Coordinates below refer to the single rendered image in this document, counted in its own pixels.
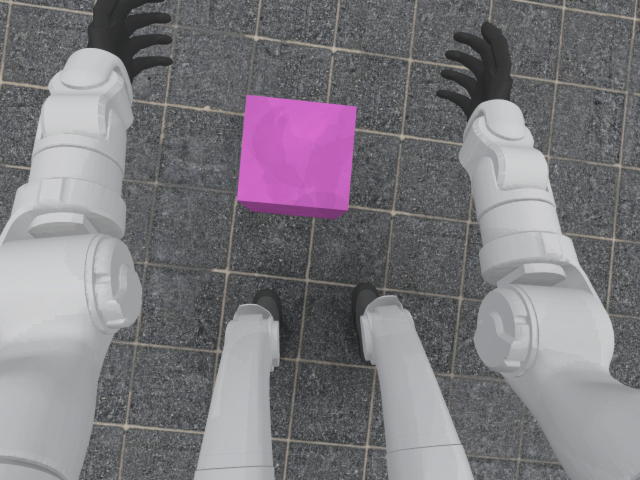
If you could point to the robot right forearm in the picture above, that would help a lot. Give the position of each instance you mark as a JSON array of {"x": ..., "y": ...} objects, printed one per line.
[{"x": 515, "y": 207}]

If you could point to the robot left shin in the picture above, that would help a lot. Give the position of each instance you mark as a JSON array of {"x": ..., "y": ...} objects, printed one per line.
[{"x": 248, "y": 309}]

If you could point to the carton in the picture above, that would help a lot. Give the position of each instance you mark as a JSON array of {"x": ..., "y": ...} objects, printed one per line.
[{"x": 296, "y": 157}]

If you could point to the robot left hand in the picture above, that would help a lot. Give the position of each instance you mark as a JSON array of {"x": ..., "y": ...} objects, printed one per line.
[{"x": 112, "y": 26}]

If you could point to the right robot thigh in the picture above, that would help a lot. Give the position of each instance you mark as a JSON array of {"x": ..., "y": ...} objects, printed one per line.
[{"x": 421, "y": 439}]

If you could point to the robot left forearm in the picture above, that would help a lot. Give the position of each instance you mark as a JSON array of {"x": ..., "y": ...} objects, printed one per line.
[{"x": 78, "y": 159}]

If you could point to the robot right upper arm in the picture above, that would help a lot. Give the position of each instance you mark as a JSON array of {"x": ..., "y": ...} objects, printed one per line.
[{"x": 553, "y": 346}]

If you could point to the robot right hand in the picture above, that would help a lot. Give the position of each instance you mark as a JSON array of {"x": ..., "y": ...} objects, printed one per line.
[{"x": 492, "y": 73}]

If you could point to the robot left upper arm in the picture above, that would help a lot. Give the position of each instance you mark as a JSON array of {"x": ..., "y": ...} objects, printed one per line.
[{"x": 62, "y": 299}]

